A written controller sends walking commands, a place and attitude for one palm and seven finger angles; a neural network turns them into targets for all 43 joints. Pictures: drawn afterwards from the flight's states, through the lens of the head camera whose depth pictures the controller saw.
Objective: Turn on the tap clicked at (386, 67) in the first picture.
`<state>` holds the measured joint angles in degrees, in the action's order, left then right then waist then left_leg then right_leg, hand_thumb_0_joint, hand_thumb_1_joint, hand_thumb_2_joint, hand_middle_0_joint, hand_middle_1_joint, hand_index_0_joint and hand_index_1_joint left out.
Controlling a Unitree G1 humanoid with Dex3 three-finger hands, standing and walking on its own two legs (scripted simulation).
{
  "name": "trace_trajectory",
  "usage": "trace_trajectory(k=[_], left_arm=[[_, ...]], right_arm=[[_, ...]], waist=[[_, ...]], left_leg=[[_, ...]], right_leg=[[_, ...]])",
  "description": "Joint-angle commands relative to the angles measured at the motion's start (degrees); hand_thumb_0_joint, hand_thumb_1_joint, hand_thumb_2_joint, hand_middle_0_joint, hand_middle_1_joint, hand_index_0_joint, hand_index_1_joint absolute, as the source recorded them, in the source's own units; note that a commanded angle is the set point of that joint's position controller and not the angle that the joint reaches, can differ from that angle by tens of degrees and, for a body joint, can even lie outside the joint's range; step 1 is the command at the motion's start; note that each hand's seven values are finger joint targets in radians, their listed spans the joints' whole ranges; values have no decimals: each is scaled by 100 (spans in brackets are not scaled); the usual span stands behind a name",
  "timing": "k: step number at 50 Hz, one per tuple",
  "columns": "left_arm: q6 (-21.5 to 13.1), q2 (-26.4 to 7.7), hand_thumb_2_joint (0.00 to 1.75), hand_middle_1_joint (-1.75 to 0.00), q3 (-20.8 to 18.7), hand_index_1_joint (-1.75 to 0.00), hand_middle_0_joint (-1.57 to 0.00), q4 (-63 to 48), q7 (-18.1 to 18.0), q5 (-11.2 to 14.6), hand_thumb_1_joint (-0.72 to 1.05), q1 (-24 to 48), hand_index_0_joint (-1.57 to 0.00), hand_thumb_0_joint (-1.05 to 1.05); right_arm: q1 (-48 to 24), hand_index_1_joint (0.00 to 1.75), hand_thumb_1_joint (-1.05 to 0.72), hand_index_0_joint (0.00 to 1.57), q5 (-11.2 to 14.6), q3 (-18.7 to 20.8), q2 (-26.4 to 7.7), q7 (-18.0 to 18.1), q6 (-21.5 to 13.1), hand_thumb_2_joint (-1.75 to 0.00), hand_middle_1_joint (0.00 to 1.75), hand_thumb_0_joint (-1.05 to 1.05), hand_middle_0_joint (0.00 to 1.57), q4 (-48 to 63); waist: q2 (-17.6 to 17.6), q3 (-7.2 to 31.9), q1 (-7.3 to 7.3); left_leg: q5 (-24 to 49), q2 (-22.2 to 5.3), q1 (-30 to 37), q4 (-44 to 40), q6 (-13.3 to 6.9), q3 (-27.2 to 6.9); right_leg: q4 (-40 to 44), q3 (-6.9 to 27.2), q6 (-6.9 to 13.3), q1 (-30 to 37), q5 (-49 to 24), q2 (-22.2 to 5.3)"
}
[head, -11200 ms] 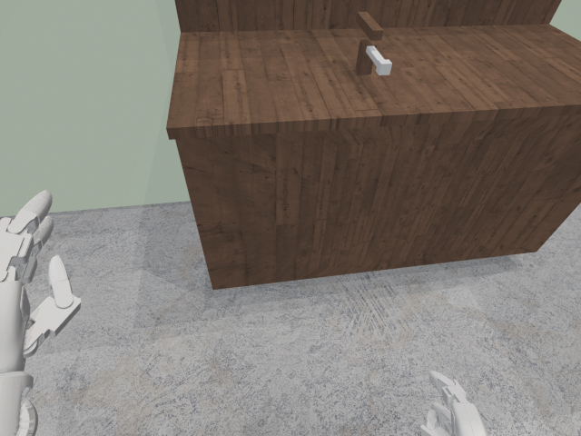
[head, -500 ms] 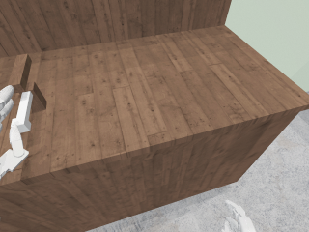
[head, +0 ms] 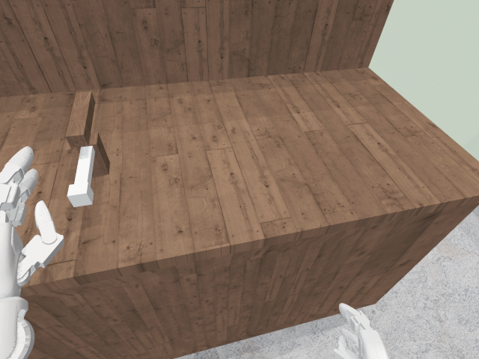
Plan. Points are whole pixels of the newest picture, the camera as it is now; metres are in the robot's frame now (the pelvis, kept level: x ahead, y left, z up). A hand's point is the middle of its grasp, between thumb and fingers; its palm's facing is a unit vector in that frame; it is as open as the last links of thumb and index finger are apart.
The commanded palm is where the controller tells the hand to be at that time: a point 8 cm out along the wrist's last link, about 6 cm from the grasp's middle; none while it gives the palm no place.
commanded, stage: come to a stop and stand still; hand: left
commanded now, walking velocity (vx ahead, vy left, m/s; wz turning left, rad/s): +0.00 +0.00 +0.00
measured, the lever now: (80, 194) +0.32 +0.30 +0.11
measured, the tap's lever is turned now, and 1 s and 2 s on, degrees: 0 0 0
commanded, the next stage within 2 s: look again from close up in 0.80 s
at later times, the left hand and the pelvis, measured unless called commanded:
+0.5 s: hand (65, 221) +0.24 +0.27 +0.15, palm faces +0.35 -0.85 -0.39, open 7.4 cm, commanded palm +0.18 +0.29 +0.18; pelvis +0.02 +0.02 +0.00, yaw -1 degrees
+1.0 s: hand (56, 215) +0.24 +0.27 +0.16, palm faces +0.39 -0.86 -0.33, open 7.4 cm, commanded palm +0.19 +0.30 +0.18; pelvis +0.02 +0.02 +0.00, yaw -1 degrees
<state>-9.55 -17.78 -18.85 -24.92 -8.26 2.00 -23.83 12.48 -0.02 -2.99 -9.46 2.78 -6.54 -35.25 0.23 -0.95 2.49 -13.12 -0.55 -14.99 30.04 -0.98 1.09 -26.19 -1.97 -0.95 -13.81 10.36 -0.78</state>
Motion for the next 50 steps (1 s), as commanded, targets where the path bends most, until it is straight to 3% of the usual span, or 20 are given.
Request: trace_trajectory(k=[1,5,6,7,8,9,10,11,13,14,17,19,20,24,30,36,40,45,46,50], left_arm=[[-360,-1096,90,-30,-503,-30,-20,-1357,-100,-13,90,868,-20,0],[-368,-1198,90,-30,-673,-30,-20,-1329,-104,11,90,611,-20,0],[-1083,-5798,90,-30,-3791,-30,-20,-2868,-27,-1056,90,6900,-20,0],[-843,-2271,90,-30,-1557,-30,-20,721,264,-349,90,3307,-20,0],[-777,-1377,90,-30,-916,-30,-20,934,369,-110,90,1643,-20,0],[-883,-1101,90,-30,-454,-30,-20,-37,426,21,90,1444,-20,0],[-892,-493,90,-30,-42,-30,-20,-287,441,163,90,802,-20,0],[-853,-793,90,-30,-148,-30,-20,-677,380,106,90,657,-20,0],[-818,-1060,90,-30,-419,-30,-20,-840,287,93,90,207,-20,0],[-815,-1217,90,-30,-617,-30,-20,-808,249,79,90,98,-20,0],[-834,-1531,90,-30,-1083,-30,-20,-957,168,123,90,291,-20,0],[-903,-1603,90,-30,-1191,-30,-20,-1058,172,118,90,581,-20,0],[-923,-1793,90,-30,-1293,-30,-20,-1382,152,107,90,837,-20,0],[-971,-1375,90,-30,-876,-30,-20,-1505,170,66,90,998,-20,0],[-771,-1065,90,-30,-673,-30,-20,-1190,145,40,90,447,-20,0],[-666,-1086,90,-30,-738,-30,-20,-1143,163,67,90,417,-20,0],[-627,-1298,90,-30,-894,-30,-20,-1507,142,74,90,504,-20,0],[-579,-1215,90,-30,-797,-30,-20,-1529,116,69,90,517,-20,0],[-569,-1037,90,-30,-636,-30,-20,-1373,135,67,90,493,-20,0],[-562,-1171,90,-30,-710,-30,-20,-1500,93,16,90,666,-20,0]], right_arm=[[-671,30,-90,20,0,341,-835,141,-308,-90,30,0,20,851],[-692,30,-90,20,18,346,-818,142,-297,-90,30,0,20,882],[69,30,-90,20,-277,321,-974,53,-578,-90,30,0,20,882],[-339,30,-90,20,-57,139,-250,30,-541,-90,30,0,20,419],[-246,30,-90,20,13,488,-747,5,-678,-90,30,0,20,796],[-182,30,-90,20,31,515,-859,-101,-684,-90,30,0,20,876],[-484,30,-90,20,131,456,-733,-228,-732,-90,30,0,20,913],[-436,30,-90,20,113,505,-882,-287,-719,-90,30,0,20,986],[-464,30,-90,20,140,500,-885,-327,-673,-90,30,0,20,1061],[-458,30,-90,20,147,513,-880,-305,-653,-90,30,0,20,1072],[-552,30,-90,20,162,503,-883,-183,-591,-90,30,0,20,1141],[-540,30,-90,20,143,518,-883,-104,-616,-90,30,0,20,1126],[-703,30,-90,20,142,486,-879,-87,-614,-90,30,0,20,1133],[-548,30,-90,20,117,511,-872,-82,-742,-90,30,0,20,1040],[-612,30,-90,20,113,513,-870,-178,-668,-90,30,0,20,926],[-670,30,-90,20,90,493,-854,-133,-423,-90,30,0,20,1047],[-784,30,-90,20,112,469,-827,-102,-389,-90,30,0,20,1139],[-774,30,-90,20,116,466,-836,-81,-370,-90,30,0,20,1146],[-702,30,-90,20,89,464,-845,-80,-343,-90,30,0,20,1130],[-768,30,-90,20,131,482,-856,-67,-359,-90,30,0,20,1138]], waist=[[-503,399,-163],[-629,520,-117],[79,-604,-95],[416,777,-135],[-279,652,129],[-707,887,8],[-1022,1090,3],[-1016,965,48],[-393,673,85],[13,591,89],[396,453,-6],[232,404,-57],[-151,392,-73],[-788,702,-71],[-307,737,-80],[-234,597,-102],[-435,674,-83],[-510,635,-91],[-441,571,-100],[-496,472,-97]], left_leg=[[-882,-318,-440,-1297,79,-490],[-955,-456,-561,-1609,31,-660],[158,-686,-1443,-404,-225,-208],[406,-228,-16,-420,-148,-242],[334,-157,393,-355,37,-73],[203,-108,328,-613,25,-152],[388,-253,537,-857,-9,-151],[254,-333,225,-981,-10,-190],[-535,-444,-504,-1251,-52,-324],[-775,-425,-628,-1244,-59,-330],[-988,-377,-647,-1196,-74,-365],[-880,-300,-499,-1111,-77,-354],[-750,-294,-320,-1114,-68,-303],[232,-284,52,-921,-59,-280],[1426,-286,448,-630,80,-136],[1142,-334,232,-793,56,-187],[1109,-332,318,-848,60,-171],[890,-343,274,-937,71,-216],[727,-353,172,-967,47,-230],[121,-360,50,-1136,41,-280]], right_leg=[[617,287,54,568,505,-50],[356,127,17,964,75,69],[632,589,11,-37,-18,-426],[649,620,333,-250,178,-622],[882,1270,372,-82,-212,-510],[681,1052,375,363,-166,-536],[327,629,309,612,-256,-365],[197,528,224,695,-153,-246],[84,357,130,940,230,-163],[170,382,103,924,365,-143],[299,286,69,769,489,-135],[383,386,106,640,425,-167],[314,342,106,549,324,-124],[111,327,168,817,-597,-174],[223,248,135,778,-1348,-134],[326,222,127,870,-1227,-162],[312,217,116,952,-1242,-137],[357,200,109,992,-1109,-148],[401,183,104,1001,-1010,-156],[406,220,105,966,-627,-113]])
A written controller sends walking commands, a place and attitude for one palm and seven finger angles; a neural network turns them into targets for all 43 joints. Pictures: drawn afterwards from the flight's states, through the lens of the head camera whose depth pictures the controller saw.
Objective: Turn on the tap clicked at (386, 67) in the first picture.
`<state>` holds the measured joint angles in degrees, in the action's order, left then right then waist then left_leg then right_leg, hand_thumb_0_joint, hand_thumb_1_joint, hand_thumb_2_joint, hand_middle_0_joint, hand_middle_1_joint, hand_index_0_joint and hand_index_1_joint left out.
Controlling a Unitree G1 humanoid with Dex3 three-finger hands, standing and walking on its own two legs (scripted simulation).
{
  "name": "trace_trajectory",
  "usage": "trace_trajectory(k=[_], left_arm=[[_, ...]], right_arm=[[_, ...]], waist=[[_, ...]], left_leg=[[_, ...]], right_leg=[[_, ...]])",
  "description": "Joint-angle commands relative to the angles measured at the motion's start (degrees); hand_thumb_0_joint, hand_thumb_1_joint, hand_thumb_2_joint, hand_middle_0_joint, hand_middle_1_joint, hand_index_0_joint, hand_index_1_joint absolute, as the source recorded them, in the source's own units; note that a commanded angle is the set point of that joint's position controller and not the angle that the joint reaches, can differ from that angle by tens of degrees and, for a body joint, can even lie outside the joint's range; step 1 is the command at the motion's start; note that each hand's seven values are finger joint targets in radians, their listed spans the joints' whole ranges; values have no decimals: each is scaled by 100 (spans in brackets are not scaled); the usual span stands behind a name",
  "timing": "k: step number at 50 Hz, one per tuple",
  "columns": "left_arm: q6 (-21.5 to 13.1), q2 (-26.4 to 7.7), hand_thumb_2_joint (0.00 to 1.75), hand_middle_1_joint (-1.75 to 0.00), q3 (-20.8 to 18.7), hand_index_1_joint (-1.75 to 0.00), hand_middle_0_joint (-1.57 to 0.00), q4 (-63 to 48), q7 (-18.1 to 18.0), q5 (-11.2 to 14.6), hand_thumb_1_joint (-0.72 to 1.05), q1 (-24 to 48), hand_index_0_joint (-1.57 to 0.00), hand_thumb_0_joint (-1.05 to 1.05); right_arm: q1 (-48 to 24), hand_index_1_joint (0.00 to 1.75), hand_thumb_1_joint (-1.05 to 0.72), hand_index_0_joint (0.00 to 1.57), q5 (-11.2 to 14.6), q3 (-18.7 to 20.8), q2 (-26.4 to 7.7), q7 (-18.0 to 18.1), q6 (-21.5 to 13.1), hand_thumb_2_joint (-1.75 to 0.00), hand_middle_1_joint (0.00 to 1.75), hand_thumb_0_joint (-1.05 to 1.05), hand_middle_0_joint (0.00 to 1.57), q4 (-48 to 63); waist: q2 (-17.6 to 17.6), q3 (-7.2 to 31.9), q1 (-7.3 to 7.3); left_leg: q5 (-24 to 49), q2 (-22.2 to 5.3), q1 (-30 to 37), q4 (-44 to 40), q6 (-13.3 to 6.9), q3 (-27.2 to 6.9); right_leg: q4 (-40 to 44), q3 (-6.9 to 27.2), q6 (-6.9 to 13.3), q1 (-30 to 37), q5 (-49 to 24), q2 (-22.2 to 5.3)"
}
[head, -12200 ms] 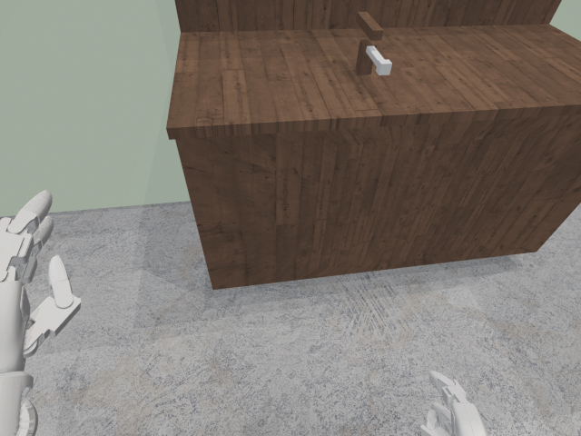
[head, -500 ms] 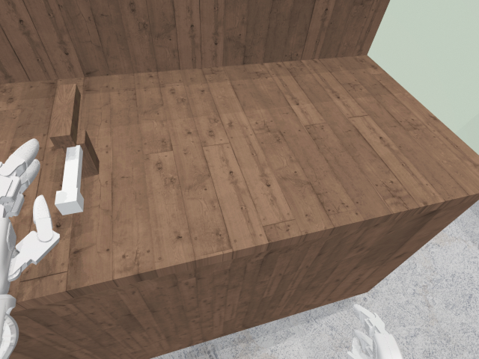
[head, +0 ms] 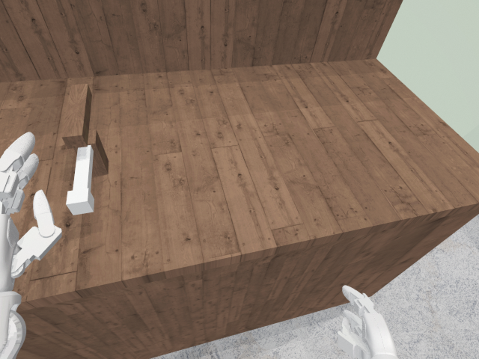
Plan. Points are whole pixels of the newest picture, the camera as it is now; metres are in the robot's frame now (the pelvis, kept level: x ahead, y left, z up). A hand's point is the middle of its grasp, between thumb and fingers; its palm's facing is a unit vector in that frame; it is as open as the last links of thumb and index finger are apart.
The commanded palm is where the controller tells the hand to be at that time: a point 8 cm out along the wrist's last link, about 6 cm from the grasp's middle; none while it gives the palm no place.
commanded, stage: look again from close up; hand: left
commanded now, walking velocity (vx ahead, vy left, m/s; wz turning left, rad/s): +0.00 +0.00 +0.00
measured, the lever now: (80, 201) +0.29 +0.28 +0.10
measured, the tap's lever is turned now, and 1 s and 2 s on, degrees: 0 0 0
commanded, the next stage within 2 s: shuffle to correct the standing spot in 0.20 s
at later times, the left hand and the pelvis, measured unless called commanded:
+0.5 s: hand (64, 236) +0.21 +0.24 +0.16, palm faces +0.38 -0.84 -0.38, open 7.4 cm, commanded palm +0.15 +0.27 +0.17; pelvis -0.01 -0.01 +0.00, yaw +0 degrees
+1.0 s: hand (59, 284) +0.16 +0.22 +0.16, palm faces +0.37 -0.82 -0.44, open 7.4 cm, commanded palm +0.10 +0.25 +0.17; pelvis -0.06 -0.03 -0.01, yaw +0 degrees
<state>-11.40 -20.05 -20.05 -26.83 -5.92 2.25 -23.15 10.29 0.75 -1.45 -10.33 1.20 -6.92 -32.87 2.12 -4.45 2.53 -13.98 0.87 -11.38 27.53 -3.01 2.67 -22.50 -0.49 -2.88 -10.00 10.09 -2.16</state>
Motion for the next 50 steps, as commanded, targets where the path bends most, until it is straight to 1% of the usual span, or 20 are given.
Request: trace_trajectory(k=[1,5,9,15,16,20,21,24,30,31,35,36,39,40,41,43,45,46,48,50], left_arm=[[-383,-772,90,-30,-427,-30,-20,-1193,-122,-2,90,617,-20,0],[-388,-985,90,-30,-645,-30,-20,-1304,-164,-37,90,525,-20,0],[-395,-886,90,-30,-589,-30,-20,-1192,-152,-10,90,354,-20,0],[-385,-1051,90,-30,-752,-30,-20,-1339,-173,-7,90,256,-20,0],[-382,-863,90,-30,-571,-30,-20,-1280,-153,8,90,280,-20,0],[-367,-1060,90,-30,-781,-30,-20,-1420,-176,48,90,188,-20,0],[-367,-878,90,-30,-626,-30,-20,-1330,-144,78,90,190,-20,0],[-398,-948,90,-30,-709,-30,-20,-1425,-147,78,90,123,-20,0],[-430,-1076,90,-30,-904,-30,-20,-1681,-143,109,90,-31,-20,0],[-438,-892,90,-30,-748,-30,-20,-1646,-110,139,90,-11,-20,0],[-558,-1149,90,-30,-1048,-30,-20,-1814,-130,155,90,-134,-20,0],[-588,-965,90,-30,-833,-30,-20,-1834,-106,175,90,-74,-20,0],[-701,-1186,90,-30,-1015,-30,-20,-1897,-200,161,90,-92,-20,0],[-676,-1259,90,-30,-1151,-30,-20,-1897,-256,148,90,-230,-20,0],[-684,-1055,90,-30,-954,-30,-20,-1921,-250,157,90,-320,-20,0],[-725,-1122,90,-30,-1077,-30,-20,-1867,-255,173,90,-474,-20,0],[-666,-1233,90,-30,-1241,-30,-20,-1746,-249,154,90,-647,-20,0],[-620,-1113,90,-30,-1089,-30,-20,-1820,-235,132,90,-337,-20,0],[-541,-1030,90,-30,-959,-30,-20,-1786,-232,80,90,-99,-20,0],[-444,-1026,90,-30,-909,-30,-20,-1704,-222,25,90,-267,-20,0]], right_arm=[[-488,30,-90,20,26,315,-775,96,-305,-90,30,0,20,886],[-527,30,-90,20,56,338,-772,97,-329,-90,30,0,20,890],[-398,30,-90,20,35,380,-798,92,-314,-90,30,0,20,884],[-497,30,-90,20,67,369,-774,94,-317,-90,30,0,20,857],[-456,30,-90,20,41,357,-776,102,-303,-90,30,0,20,867],[-503,30,-90,20,90,370,-751,107,-309,-90,30,0,20,924],[-446,30,-90,20,58,372,-776,102,-272,-90,30,0,20,934],[-399,30,-90,20,62,417,-746,84,-280,-90,30,0,20,984],[-518,30,-90,20,46,412,-719,56,-290,-90,30,0,20,1021],[-458,30,-90,20,13,403,-733,48,-252,-90,30,0,20,1041],[-408,30,-90,20,10,467,-696,83,-310,-90,30,0,20,1022],[-285,30,-90,20,-27,456,-670,80,-283,-90,30,0,20,1008],[-188,30,-90,20,-44,496,-608,117,-305,-90,30,0,20,811],[-285,30,-90,20,-50,481,-602,126,-301,-90,30,0,20,733],[-252,30,-90,20,-97,420,-545,119,-269,-90,30,0,20,701],[-321,30,-90,20,-69,470,-668,189,-314,-90,30,0,20,776],[-552,30,-90,20,-12,421,-764,248,-345,-90,30,0,20,877],[-462,30,-90,20,-24,379,-707,246,-336,-90,30,0,20,915],[-227,30,-90,20,16,499,-789,208,-388,-90,30,0,20,875],[-194,30,-90,20,58,503,-875,118,-434,-90,30,0,20,908]], waist=[[-666,745,-115],[-653,799,-93],[-393,837,-111],[-578,854,-107],[-537,806,-121],[-567,833,-76],[-637,816,-82],[-674,975,-50],[-767,1017,-38],[-686,1055,-48],[-248,1059,-105],[-25,1062,-158],[594,1162,-226],[460,1240,-234],[416,1279,-252],[-77,1131,-189],[-1611,1240,-118],[-1776,1129,-176],[-1081,917,-188],[-920,1003,-160]], left_leg=[[28,-516,-422,-950,224,-490],[-47,-499,-473,-942,215,-497],[95,-474,-453,-828,216,-512],[167,-476,-412,-829,214,-514],[236,-470,-418,-859,230,-524],[1081,-632,-333,-757,293,-536],[1098,-679,-413,-789,275,-529],[1304,-877,-427,-601,219,-553],[1093,-1101,-766,-398,120,-578],[967,-1092,-903,-338,107,-589],[-53,-690,-891,322,216,-446],[-363,-461,-789,551,267,-308],[-720,-24,-123,1664,342,-207],[-569,-53,29,1574,340,-301],[-407,-138,-54,1023,303,-368],[42,-523,-325,-160,186,-752],[-710,-1481,-1203,-1145,-173,-1593],[-1166,-1715,-1790,-1447,-324,-1882],[-660,-1513,-1309,-971,-342,-1532],[-584,-1191,-892,-412,-148,-1134]], right_leg=[[58,30,295,575,-471,20],[41,52,295,690,-496,29],[123,93,320,715,-575,-50],[89,64,303,706,-612,-24],[119,61,301,652,-627,-5],[-147,15,254,613,-1036,27],[-213,-5,246,594,-977,31],[-424,68,257,573,-1070,-49],[-783,129,291,352,-1001,-56],[-789,124,299,390,-972,-67],[-328,751,606,-219,-1148,-398],[-47,908,682,-496,-800,-572],[786,1392,1070,-1501,428,-1298],[735,1427,1165,-1571,297,-1357],[497,1059,1073,-1295,108,-1239],[-167,552,693,-959,54,-521],[-1500,105,289,-234,699,97],[-2188,82,254,61,1165,179],[-1821,120,279,-233,1236,175],[-575,-6,292,3,671,133]])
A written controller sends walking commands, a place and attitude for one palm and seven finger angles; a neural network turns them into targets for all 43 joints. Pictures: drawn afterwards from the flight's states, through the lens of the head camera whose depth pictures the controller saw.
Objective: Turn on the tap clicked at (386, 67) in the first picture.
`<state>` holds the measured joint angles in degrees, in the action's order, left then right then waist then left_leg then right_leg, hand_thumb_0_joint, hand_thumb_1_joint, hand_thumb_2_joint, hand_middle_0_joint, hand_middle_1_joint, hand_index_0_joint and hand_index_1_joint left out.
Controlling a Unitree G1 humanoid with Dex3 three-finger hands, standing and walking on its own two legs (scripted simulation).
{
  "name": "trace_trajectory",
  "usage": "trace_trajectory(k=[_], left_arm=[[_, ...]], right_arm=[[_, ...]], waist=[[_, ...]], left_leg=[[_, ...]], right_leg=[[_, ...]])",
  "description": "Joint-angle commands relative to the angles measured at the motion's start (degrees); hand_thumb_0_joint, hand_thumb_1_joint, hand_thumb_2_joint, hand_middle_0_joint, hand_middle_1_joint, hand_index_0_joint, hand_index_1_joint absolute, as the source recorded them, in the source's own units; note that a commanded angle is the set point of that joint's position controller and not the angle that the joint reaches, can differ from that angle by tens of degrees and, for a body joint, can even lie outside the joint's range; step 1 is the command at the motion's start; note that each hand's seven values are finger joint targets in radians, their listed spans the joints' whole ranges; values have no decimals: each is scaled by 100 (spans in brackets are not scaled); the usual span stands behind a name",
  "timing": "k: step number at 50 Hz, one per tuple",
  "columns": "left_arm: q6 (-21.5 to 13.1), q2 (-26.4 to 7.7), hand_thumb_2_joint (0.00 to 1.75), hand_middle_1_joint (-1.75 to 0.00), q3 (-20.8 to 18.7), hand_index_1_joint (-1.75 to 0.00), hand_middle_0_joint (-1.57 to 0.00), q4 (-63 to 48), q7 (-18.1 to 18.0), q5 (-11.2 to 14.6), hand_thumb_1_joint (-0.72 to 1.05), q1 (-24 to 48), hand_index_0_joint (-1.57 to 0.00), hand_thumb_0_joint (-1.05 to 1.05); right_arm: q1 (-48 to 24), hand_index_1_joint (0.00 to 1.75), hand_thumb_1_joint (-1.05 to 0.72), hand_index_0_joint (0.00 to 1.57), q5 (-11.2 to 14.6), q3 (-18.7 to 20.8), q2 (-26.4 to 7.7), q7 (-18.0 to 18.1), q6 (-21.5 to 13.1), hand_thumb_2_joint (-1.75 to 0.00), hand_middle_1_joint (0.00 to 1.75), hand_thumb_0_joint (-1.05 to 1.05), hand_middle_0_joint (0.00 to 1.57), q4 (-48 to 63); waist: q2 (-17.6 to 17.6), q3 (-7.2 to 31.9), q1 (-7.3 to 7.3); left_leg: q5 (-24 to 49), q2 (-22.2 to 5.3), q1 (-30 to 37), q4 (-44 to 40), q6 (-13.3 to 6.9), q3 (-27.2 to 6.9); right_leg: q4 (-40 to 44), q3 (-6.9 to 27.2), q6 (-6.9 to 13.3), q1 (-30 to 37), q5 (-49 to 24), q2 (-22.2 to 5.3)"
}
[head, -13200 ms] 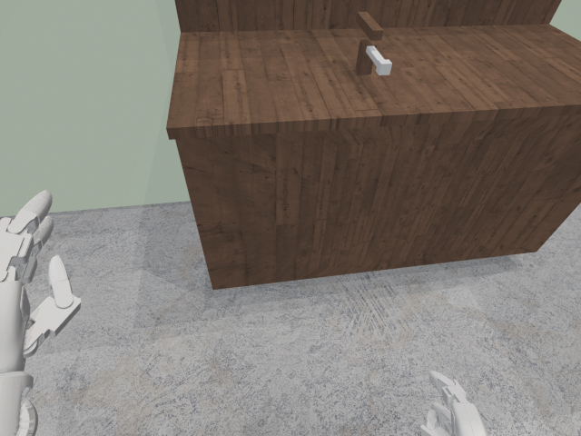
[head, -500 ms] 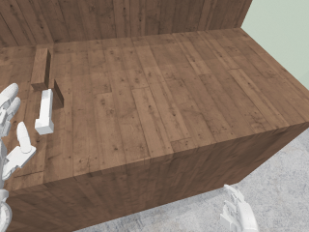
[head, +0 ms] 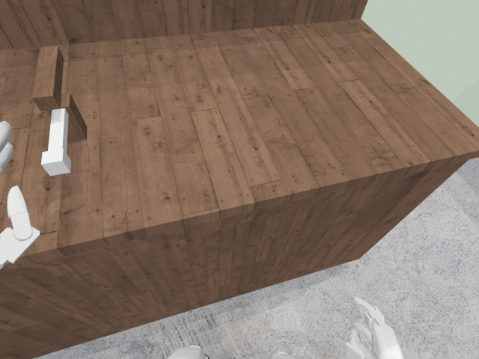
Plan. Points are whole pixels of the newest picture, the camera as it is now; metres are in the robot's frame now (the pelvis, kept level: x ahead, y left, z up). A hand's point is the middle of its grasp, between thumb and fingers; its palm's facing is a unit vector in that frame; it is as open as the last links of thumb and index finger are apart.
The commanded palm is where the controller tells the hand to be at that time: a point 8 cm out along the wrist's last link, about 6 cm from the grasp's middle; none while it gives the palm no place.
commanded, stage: come to a stop and stand still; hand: left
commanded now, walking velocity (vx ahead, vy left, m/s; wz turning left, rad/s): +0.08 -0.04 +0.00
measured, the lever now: (56, 162) +0.35 +0.31 +0.12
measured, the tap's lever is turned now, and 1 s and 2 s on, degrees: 0 0 0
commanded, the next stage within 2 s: look again from close up in 0.88 s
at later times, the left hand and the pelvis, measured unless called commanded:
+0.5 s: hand (39, 225) +0.23 +0.26 +0.16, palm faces +0.31 -0.87 -0.39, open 7.4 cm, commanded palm +0.18 +0.29 +0.19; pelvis +0.01 +0.02 +0.01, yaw -2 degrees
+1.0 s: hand (35, 209) +0.25 +0.27 +0.17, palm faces +0.37 -0.86 -0.35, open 7.4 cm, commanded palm +0.19 +0.29 +0.19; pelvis +0.03 +0.02 +0.01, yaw -1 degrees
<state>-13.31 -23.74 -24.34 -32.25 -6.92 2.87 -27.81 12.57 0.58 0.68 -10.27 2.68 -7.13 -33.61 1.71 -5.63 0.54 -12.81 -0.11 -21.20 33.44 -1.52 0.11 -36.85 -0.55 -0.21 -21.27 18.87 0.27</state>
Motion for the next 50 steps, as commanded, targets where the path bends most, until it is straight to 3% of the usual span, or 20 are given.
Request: trace_trajectory(k=[1,3,4,5,7,10,11,12,13,15,16,18,19,23,25,28,36,40,41,50], left_arm=[[-238,-566,90,-30,-308,-30,-20,-1078,-94,-42,90,318,-20,0],[-196,-672,90,-30,-328,-30,-20,-996,-100,-102,90,677,-20,0],[-136,-522,90,-30,-208,-30,-20,-897,-87,-96,90,576,-20,0],[-82,-702,90,-30,-349,-30,-20,-950,-113,-71,90,411,-20,0],[-70,-624,90,-30,-240,-30,-20,-1029,-145,-11,90,448,-20,0],[-73,-906,90,-30,-531,-30,-20,-1100,-208,-19,90,462,-20,0],[-711,-5118,90,-30,-3412,-30,-20,-2056,-52,-742,90,6017,-20,0],[-577,-1698,90,-30,-1086,-30,-20,945,187,-207,90,2974,-20,0],[-508,-1149,90,-30,-785,-30,-20,1594,291,-51,90,1499,-20,0],[-646,-360,90,-30,51,-30,-20,312,338,141,90,1080,-20,0],[-642,-518,90,-30,40,-30,-20,-86,284,73,90,1045,-20,0],[-615,-542,90,-30,-4,-30,-20,-244,191,26,90,679,-20,0],[-601,-663,90,-30,-140,-30,-20,-225,143,3,90,594,-20,0],[-589,-875,90,-30,-469,-30,-20,-410,30,-26,90,928,-20,0],[-595,-1044,90,-30,-600,-30,-20,-612,-5,-37,90,1238,-20,0],[-619,-747,90,-30,-316,-30,-20,-675,-8,-84,90,1545,-20,0],[-362,-416,90,-30,-28,-30,-20,-572,-25,-122,90,977,-20,0],[-252,-639,90,-30,-305,-30,-20,-524,-38,-92,90,730,-20,0],[-244,-474,90,-30,-148,-30,-20,-479,-13,-70,90,733,-20,0],[-178,-640,90,-30,-200,-30,-20,-777,-69,-59,90,943,-20,0]], right_arm=[[-409,30,-90,20,70,234,-863,-67,-398,-90,30,0,20,923],[-486,30,-90,20,54,209,-870,-92,-426,-90,30,0,20,860],[-407,30,-90,20,71,287,-904,-87,-411,-90,30,0,20,893],[-469,30,-90,20,65,313,-921,-78,-388,-90,30,0,20,888],[-459,30,-90,20,35,199,-791,-67,-331,-90,30,0,20,820],[-593,30,-90,20,27,172,-797,-8,-318,-90,30,0,20,795],[-74,30,-90,20,-274,122,-749,63,-629,-90,30,0,20,562],[-303,30,-90,20,-13,-147,-259,47,-646,-90,30,0,20,510],[-234,30,-90,20,14,146,-683,4,-716,-90,30,0,20,675],[-356,30,-90,20,81,150,-728,-159,-724,-90,30,0,20,736],[-397,30,-90,20,60,178,-882,-228,-740,-90,30,0,20,813],[-440,30,-90,20,93,149,-829,-308,-746,-90,30,0,20,881],[-414,30,-90,20,97,155,-827,-306,-737,-90,30,0,20,886],[-460,30,-90,20,74,137,-816,-217,-705,-90,30,0,20,936],[-601,30,-90,20,59,99,-787,-160,-694,-90,30,0,20,915],[-515,30,-90,20,30,112,-789,-126,-718,-90,30,0,20,852],[-540,30,-90,20,6,106,-783,-208,-521,-90,30,0,20,793],[-657,30,-90,20,29,91,-762,-181,-332,-90,30,0,20,885],[-621,30,-90,20,23,83,-759,-172,-280,-90,30,0,20,902],[-770,30,-90,20,57,86,-785,-80,-231,-90,30,0,20,991]], waist=[[-743,1027,-11],[-423,906,-34],[-55,806,-54],[-15,772,-63],[-177,744,-102],[-292,686,-67],[518,221,277],[664,1013,48],[-49,929,289],[-1293,1242,159],[-1493,1145,216],[-820,970,267],[-404,962,264],[-64,931,154],[-362,898,120],[-902,1100,93],[-596,1369,76],[-514,1313,86],[-508,1261,70],[-563,1125,91]], left_leg=[[-1083,-941,-62,-939,-235,-970],[-1809,-592,-281,-928,-57,-637],[-1676,-318,-85,-639,13,-476],[-1363,-196,339,-257,44,-289],[-950,-88,708,-81,78,-246],[-928,-284,659,-746,25,-495],[105,-171,181,-51,62,-113],[70,138,804,-151,49,-257],[109,25,1208,-325,181,-37],[168,-291,1284,-1079,27,-280],[-132,-540,779,-1432,-63,-545],[-962,-695,-54,-1713,-157,-686],[-1198,-659,-213,-1713,-152,-665],[-1211,-532,-16,-1566,-104,-598],[-1051,-493,296,-1482,-81,-501],[-461,-470,551,-1413,-70,-519],[1671,-481,1193,-957,82,-366],[1529,-437,1092,-1025,117,-297],[1448,-429,1002,-1048,101,-316],[526,-338,980,-1229,48,-250]], right_leg=[[1343,18,37,1364,-394,-149],[1544,288,141,1443,-151,-286],[1726,682,285,1023,347,-432],[2028,1032,425,504,666,-654],[2071,1009,552,130,734,-845],[1812,678,364,398,486,-528],[2304,1090,180,-201,-390,-720],[1989,898,496,-59,-213,-968],[2059,1348,522,2,-143,-742],[1345,651,309,701,-360,-434],[1015,450,174,947,-340,-256],[860,266,56,1471,-365,-196],[957,271,32,1568,-299,-189],[1231,275,30,1388,-278,-183],[1350,292,41,1217,-400,-170],[1248,268,90,1371,-889,-181],[1360,72,49,1401,-1820,-172],[1446,63,42,1492,-1883,-163],[1461,54,51,1526,-1847,-187],[1637,138,48,1535,-1586,-183]])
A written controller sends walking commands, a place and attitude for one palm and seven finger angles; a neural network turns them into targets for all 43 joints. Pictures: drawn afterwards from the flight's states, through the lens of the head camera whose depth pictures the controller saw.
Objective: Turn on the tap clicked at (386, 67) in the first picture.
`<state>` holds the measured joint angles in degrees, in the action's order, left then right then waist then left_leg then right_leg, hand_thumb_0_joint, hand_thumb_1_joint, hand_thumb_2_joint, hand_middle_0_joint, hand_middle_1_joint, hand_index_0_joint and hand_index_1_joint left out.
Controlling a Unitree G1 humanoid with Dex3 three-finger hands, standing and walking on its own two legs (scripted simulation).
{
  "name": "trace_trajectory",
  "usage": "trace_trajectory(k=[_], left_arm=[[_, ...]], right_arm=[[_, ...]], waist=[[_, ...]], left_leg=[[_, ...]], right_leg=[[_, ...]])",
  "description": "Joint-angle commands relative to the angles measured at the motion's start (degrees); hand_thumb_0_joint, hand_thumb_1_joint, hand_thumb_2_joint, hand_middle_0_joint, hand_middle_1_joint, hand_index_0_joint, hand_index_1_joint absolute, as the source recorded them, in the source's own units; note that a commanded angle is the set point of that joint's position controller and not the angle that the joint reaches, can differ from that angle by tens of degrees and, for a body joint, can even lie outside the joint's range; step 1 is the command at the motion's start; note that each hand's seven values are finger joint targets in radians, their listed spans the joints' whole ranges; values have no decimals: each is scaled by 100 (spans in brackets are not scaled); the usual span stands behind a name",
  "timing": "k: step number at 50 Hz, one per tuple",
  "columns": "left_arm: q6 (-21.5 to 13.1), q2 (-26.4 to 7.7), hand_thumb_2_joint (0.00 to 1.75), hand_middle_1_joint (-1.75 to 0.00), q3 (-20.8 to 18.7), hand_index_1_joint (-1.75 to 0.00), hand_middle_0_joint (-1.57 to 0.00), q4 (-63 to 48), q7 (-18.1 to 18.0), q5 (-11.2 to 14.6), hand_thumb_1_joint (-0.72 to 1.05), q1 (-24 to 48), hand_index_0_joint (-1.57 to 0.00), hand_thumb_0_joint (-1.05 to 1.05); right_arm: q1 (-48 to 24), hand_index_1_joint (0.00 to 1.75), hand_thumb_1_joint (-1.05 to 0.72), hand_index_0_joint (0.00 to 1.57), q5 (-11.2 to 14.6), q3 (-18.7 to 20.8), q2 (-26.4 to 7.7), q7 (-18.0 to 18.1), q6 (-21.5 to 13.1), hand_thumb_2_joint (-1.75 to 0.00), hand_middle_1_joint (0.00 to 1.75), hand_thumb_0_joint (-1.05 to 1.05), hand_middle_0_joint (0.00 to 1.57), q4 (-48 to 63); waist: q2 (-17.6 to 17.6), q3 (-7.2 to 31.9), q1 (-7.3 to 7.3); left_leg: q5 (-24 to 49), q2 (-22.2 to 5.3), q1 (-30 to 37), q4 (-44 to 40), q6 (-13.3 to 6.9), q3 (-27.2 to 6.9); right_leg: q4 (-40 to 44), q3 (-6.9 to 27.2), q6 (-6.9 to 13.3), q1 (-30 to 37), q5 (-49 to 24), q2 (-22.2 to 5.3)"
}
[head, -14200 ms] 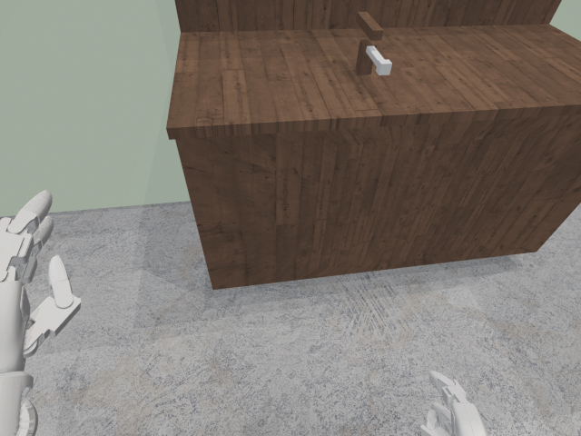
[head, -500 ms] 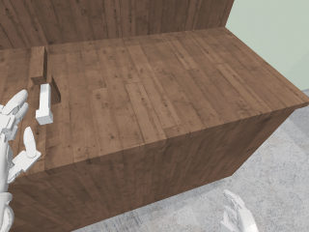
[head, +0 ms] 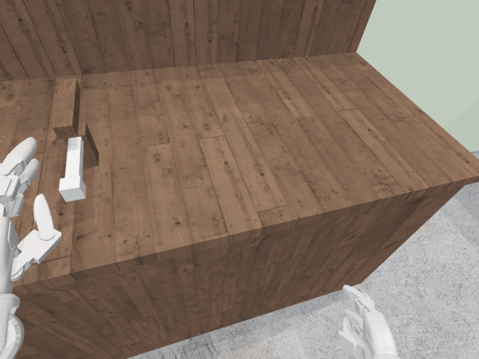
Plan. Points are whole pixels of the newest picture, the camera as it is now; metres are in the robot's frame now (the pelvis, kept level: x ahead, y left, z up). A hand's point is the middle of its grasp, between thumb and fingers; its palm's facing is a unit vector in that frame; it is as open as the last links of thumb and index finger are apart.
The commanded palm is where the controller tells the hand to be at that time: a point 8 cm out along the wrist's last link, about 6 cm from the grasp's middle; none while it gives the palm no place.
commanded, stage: look again from close up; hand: left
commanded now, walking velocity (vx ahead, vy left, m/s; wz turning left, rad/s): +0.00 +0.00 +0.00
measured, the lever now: (73, 188) +0.32 +0.30 +0.10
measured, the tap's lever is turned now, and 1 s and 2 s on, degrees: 0 0 0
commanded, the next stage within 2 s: turn the palm inward beside the body in 0.30 s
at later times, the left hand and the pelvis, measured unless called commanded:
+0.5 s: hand (25, 204) +0.23 +0.28 +0.19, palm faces +0.44 -0.81 -0.40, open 7.4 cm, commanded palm +0.15 +0.28 +0.17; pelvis -0.01 -0.01 +0.00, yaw +2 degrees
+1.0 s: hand (82, 265) +0.18 +0.21 +0.16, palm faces +0.47 -0.83 -0.30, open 7.4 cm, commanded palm +0.13 +0.25 +0.17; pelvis -0.05 -0.06 -0.03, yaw +2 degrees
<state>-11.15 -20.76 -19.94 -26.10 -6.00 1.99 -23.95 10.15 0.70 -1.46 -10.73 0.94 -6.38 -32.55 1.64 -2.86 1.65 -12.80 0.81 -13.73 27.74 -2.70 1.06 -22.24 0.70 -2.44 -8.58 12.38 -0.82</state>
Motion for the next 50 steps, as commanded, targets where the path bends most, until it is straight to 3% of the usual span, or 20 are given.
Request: trace_trajectory(k=[1,19,20,21,22,23,24,25,27,29,30,31,32,35,37,40,42,46,48,50], left_arm=[[-398,-799,90,-30,-504,-30,-20,-1325,-153,19,90,587,-20,0],[-314,-860,90,-30,-597,-30,-20,-1256,-179,38,90,333,-20,0],[-1253,-5538,90,-30,-2010,-30,-20,-3511,-326,-141,90,5564,-20,0],[-97,-2620,90,-30,-1858,-30,-20,171,-7,-580,90,3516,-20,0],[426,-1431,90,-30,-810,-30,-20,756,187,104,90,2446,-20,0],[610,-918,90,-30,-837,-30,-20,-271,472,504,90,2252,-20,0],[930,-1089,90,-30,-986,-30,-20,47,690,749,90,1333,-20,0],[1312,-186,90,-30,-279,-30,-20,296,878,904,90,515,-20,0],[1438,-312,90,-30,25,-30,-20,-410,955,632,90,785,-20,0],[1304,-760,90,-30,-269,-30,-20,-675,747,386,90,764,-20,0],[1152,-1291,90,-30,-746,-30,-20,-990,521,317,90,990,-20,0],[875,-1391,90,-30,-810,-30,-20,-1450,345,202,90,1424,-20,0],[654,-1203,90,-30,-808,-30,-20,-1293,152,268,90,1331,-20,0],[137,-1669,90,-30,-1143,-30,-20,-1455,-377,257,90,2168,-20,0],[219,-1137,90,-30,-662,-30,-20,-803,-535,170,90,2323,-20,0],[672,-1162,90,-30,-349,-30,-20,-264,-374,142,90,2686,-20,0],[1064,-1023,90,-30,-30,-30,-20,-132,-129,221,90,2803,-20,0],[1413,-1183,90,-30,-74,-30,-20,-304,87,345,90,2861,-20,0],[1384,-1300,90,-30,-317,-30,-20,-321,51,440,90,2645,-20,0],[1297,-1520,90,-30,-713,-30,-20,-356,-47,526,90,2422,-20,0]], right_arm=[[-472,30,-90,20,23,306,-762,95,-293,-90,30,0,20,857],[-437,30,-90,20,51,359,-741,117,-257,-90,30,0,20,844],[546,30,-90,20,356,-739,-1023,572,-154,-90,30,0,20,1634],[-228,30,-90,20,-535,296,-700,367,-325,-90,30,0,20,775],[-37,30,-90,20,-307,267,-937,21,-337,-90,30,0,20,699],[-149,30,-90,20,-340,403,-1110,-57,-423,-90,30,0,20,689],[-174,30,-90,20,-226,469,-1186,-67,-435,-90,30,0,20,535],[-598,30,-90,20,-49,300,-1069,-172,-417,-90,30,0,20,638],[-866,30,-90,20,-7,248,-1102,-254,-395,-90,30,0,20,703],[-1043,30,-90,20,-26,200,-1084,-194,-315,-90,30,0,20,808],[-1191,30,-90,20,39,166,-1076,-131,-263,-90,30,0,20,864],[-1227,30,-90,20,-109,167,-970,-77,-299,-90,30,0,20,969],[-1257,30,-90,20,-121,121,-844,-19,-325,-90,30,0,20,915],[-1256,30,-90,20,-95,67,-804,131,-370,-90,30,0,20,699],[-1243,30,-90,20,-124,48,-728,181,-384,-90,30,0,20,534],[-1340,30,-90,20,-43,-2,-862,308,-324,-90,30,0,20,441],[-1458,30,-90,20,-32,-35,-863,430,-298,-90,30,0,20,416],[-1466,30,-90,20,30,-43,-822,581,-379,-90,30,0,20,463],[-1447,30,-90,20,23,-4,-794,605,-445,-90,30,0,20,412],[-1437,30,-90,20,39,39,-786,600,-510,-90,30,0,20,355]], waist=[[-616,795,-37],[-443,729,-15],[-1781,480,-436],[-1458,1868,470],[-1159,1623,20],[-804,2189,204],[-760,2244,405],[-798,1795,412],[-557,978,333],[-175,656,217],[-204,711,220],[-303,1053,221],[-339,989,222],[-943,891,168],[-1029,805,84],[-835,784,2],[-777,710,74],[-375,640,128],[-87,556,243],[-116,628,333]], left_leg=[[410,-426,135,-703,152,-386],[257,-402,118,-739,124,-412],[-390,-269,-992,-648,-14,-496],[2120,-238,791,-334,377,-355],[3661,-303,1243,-154,787,-472],[4163,-396,1900,-19,771,-380],[4196,-409,1955,-14,692,-311],[3687,-377,1747,-64,679,-233],[2335,-368,910,-125,473,-258],[569,-255,231,-279,321,-299],[-58,-204,104,-346,305,-282],[-320,-137,45,-322,306,-343],[-700,-127,-12,-285,313,-370],[-1827,-48,-263,-162,309,-373],[-1997,-15,-379,38,314,-360],[-1972,58,-420,244,254,-283],[-1857,89,-454,344,231,-272],[-1408,91,-495,619,229,-207],[-1239,42,-592,794,257,-220],[-1102,17,-608,897,287,-219]], right_leg=[[177,-6,276,300,-861,-80],[266,56,279,366,-783,-105],[-213,28,-101,205,331,153],[-688,-366,584,273,-666,100],[-561,-672,562,-504,-897,343],[-547,-614,468,-431,-1240,329],[-527,-586,447,-349,-1208,280],[-558,-609,415,-580,-956,307],[-543,-792,396,-793,-968,213],[-626,-843,368,-902,-345,231],[-715,-783,371,-914,-9,284],[-774,-746,384,-914,232,266],[-875,-733,363,-1061,526,306],[-955,-583,335,-1424,1210,271],[-963,-542,350,-1526,1328,227],[-854,-430,325,-1605,1579,157],[-719,-281,316,-1532,1761,68],[-233,134,280,-1536,2545,-98],[-71,315,259,-1472,2859,-201],[-9,428,255,-1404,2939,-242]])
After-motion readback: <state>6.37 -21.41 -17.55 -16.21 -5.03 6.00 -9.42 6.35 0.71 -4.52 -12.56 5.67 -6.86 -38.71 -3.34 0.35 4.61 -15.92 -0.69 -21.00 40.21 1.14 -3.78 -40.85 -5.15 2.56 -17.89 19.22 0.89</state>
